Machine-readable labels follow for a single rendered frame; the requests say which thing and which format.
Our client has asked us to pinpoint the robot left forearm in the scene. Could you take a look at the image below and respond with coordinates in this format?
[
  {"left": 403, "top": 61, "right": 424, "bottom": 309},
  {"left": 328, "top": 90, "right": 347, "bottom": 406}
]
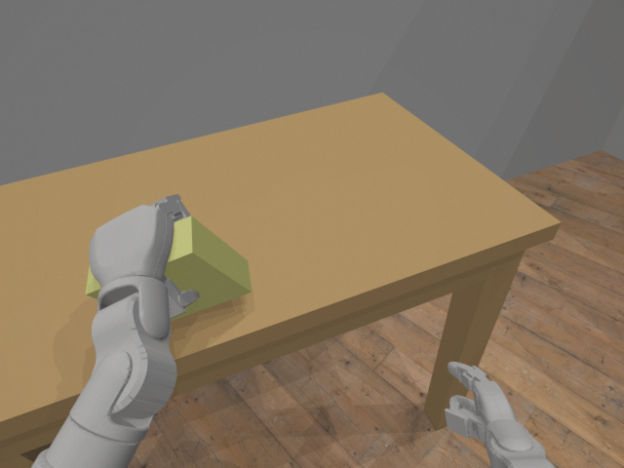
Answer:
[{"left": 31, "top": 276, "right": 176, "bottom": 468}]

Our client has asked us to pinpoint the table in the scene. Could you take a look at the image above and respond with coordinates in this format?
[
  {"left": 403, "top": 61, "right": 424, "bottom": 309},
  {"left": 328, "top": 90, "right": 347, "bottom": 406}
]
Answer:
[{"left": 0, "top": 93, "right": 561, "bottom": 468}]

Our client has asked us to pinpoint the sponge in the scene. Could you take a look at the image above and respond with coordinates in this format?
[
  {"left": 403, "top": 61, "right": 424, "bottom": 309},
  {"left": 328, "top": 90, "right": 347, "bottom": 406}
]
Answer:
[{"left": 86, "top": 215, "right": 252, "bottom": 321}]

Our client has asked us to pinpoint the robot right forearm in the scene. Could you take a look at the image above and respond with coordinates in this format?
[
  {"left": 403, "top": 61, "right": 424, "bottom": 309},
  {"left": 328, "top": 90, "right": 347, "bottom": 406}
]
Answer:
[{"left": 485, "top": 418, "right": 556, "bottom": 468}]

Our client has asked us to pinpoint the left robot hand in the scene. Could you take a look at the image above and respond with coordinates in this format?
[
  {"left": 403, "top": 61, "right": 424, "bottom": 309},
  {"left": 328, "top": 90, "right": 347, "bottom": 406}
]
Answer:
[{"left": 89, "top": 194, "right": 200, "bottom": 320}]

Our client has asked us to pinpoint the right robot hand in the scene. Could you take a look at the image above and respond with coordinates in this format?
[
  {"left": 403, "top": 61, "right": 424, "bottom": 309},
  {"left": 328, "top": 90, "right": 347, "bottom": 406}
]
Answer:
[{"left": 445, "top": 362, "right": 518, "bottom": 447}]

